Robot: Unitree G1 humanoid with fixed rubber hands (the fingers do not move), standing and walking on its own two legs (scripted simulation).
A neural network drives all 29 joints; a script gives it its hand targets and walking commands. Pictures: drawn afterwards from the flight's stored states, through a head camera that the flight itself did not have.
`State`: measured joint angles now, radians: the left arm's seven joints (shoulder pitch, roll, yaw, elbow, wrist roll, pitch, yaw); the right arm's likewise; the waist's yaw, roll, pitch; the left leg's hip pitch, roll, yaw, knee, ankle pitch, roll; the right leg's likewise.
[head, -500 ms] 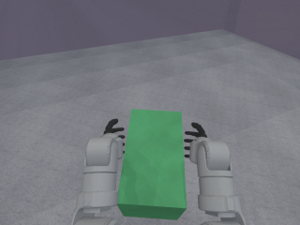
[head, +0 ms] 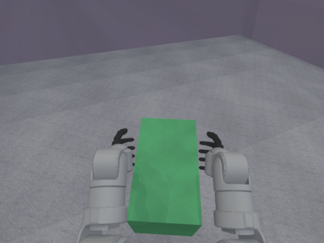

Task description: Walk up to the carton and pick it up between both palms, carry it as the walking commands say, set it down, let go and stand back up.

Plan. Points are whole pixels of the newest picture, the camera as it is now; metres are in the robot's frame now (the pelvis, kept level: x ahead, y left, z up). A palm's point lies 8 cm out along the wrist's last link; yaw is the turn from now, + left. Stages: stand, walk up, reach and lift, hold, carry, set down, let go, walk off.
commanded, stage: carry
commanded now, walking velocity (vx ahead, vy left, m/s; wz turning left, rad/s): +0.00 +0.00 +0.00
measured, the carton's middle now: (165, 175) +0.32 +0.00 +0.02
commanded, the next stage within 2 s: none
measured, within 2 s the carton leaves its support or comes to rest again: neither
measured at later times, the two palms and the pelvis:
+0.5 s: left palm (119, 151) +0.31 +0.12 +0.11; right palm (215, 154) +0.31 -0.11 +0.12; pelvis +0.01 +0.00 +0.00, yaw +0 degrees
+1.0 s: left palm (159, 110) +0.51 +0.02 +0.09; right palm (233, 120) +0.46 -0.21 +0.10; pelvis +0.17 -0.03 +0.01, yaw -12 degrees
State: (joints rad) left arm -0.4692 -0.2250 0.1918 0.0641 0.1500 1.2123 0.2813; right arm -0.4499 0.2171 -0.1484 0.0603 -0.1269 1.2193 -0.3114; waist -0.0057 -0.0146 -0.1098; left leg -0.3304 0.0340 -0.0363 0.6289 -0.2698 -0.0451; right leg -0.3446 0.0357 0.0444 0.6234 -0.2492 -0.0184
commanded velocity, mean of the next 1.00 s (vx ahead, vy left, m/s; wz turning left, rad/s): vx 0.36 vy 0.00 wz -0.43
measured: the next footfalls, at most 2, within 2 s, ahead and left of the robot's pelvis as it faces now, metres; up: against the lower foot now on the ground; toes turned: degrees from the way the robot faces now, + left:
left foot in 0.86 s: +0.13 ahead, +0.11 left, +0.00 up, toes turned -9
right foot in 1.08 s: +0.26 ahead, -0.13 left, +0.00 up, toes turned -19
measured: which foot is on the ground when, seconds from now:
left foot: down 0.00-0.62, up 0.64-0.84, down 0.86-1.00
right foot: down 0.00-0.88, up 0.90-1.00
